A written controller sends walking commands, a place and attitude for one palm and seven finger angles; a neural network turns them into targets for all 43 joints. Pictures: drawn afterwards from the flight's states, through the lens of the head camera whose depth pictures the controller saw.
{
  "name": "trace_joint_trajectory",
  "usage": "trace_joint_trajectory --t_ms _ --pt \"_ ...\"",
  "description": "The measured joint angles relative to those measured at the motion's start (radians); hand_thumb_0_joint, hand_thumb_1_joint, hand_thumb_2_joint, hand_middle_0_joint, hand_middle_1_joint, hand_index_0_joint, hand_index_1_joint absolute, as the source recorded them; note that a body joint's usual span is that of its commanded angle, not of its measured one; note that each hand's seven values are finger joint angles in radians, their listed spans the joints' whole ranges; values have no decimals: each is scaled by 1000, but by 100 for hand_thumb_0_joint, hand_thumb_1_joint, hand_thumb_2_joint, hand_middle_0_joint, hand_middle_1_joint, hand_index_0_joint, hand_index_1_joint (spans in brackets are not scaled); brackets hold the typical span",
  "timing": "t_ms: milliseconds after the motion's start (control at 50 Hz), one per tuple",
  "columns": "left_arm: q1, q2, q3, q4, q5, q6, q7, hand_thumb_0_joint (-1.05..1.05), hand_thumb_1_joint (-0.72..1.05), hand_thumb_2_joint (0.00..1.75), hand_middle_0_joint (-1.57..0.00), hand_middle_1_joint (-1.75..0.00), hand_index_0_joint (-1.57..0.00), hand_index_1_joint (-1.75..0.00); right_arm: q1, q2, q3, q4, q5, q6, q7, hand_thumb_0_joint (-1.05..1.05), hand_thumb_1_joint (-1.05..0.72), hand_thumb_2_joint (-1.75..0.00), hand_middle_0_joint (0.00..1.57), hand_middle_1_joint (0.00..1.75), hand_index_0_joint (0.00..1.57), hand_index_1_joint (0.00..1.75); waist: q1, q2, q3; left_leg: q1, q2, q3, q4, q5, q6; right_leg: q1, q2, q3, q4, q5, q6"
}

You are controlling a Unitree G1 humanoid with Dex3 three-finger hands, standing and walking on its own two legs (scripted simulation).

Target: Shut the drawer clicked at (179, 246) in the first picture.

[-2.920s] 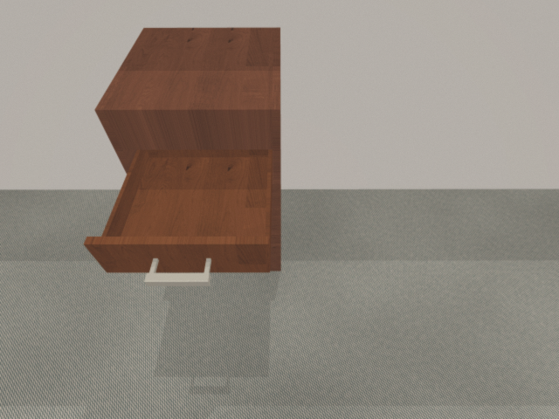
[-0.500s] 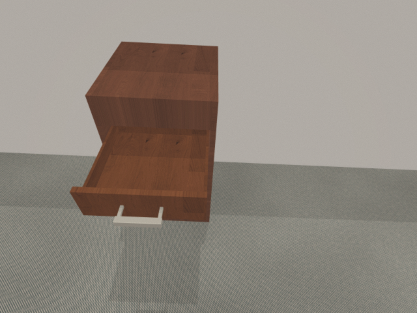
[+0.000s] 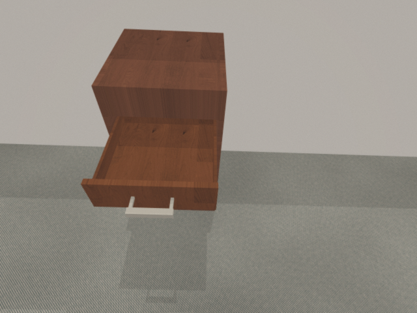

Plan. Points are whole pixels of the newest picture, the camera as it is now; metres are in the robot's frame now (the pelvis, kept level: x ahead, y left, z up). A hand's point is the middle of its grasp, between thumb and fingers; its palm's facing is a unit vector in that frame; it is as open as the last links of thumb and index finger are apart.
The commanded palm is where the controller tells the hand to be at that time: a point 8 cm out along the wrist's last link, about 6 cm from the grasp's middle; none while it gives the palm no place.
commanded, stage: come to a stop and stand still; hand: left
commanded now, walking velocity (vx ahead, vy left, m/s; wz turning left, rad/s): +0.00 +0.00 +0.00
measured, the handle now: (151, 206) +0.43 +0.20 -0.18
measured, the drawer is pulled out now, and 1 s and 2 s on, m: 0.29 0.29 0.29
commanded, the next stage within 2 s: look again from close up in 0.04 s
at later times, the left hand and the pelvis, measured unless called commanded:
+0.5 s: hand out of the picture -0.01 +0.16 -0.18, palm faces +0.03 -0.99 -0.16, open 7.3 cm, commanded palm none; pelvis +0.01 +0.00 +0.00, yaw +0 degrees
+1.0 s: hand out of the picture -0.01 +0.14 -0.18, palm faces +0.04 -0.98 -0.18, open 7.3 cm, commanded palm none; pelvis +0.04 -0.02 -0.01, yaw +0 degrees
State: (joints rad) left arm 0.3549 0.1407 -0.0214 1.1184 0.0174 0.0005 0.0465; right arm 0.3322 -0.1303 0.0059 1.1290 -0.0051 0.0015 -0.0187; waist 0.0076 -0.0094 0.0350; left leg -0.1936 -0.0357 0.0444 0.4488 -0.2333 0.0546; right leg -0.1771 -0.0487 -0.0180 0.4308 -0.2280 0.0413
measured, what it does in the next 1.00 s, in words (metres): stands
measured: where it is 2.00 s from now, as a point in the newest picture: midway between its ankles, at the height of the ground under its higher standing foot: outside the picture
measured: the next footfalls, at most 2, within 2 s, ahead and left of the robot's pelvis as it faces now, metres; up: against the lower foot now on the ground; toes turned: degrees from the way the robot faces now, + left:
right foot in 1.56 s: +0.30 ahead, -0.14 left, +0.00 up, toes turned -4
left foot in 1.92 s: +0.19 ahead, +0.11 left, +0.00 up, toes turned +3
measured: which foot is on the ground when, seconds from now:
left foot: down 0.00-1.00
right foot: down 0.00-1.00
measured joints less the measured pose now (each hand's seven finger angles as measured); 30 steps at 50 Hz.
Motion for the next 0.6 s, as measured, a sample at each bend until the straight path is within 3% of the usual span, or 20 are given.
trace_joint_trajectory --t_ms 220,600 --pt "-21 -29 2 1 1 -10 3 0 91 90 -20 -30 -20 -30 -37 -4 -6 -2 -1 -9 -7 1 -92 -90 20 30 20 30 3 4 -11 15 -7 5 -7 -7 5 10 -7 5 1 -10 6" --pt "-31 -15 9 10 0 -8 4 0 91 90 -20 -30 -20 -30 -42 -4 -2 4 -1 -11 -10 0 -91 -90 20 30 20 30 0 3 1 40 -2 5 -23 -10 -1 34 -2 5 -14 -13 2"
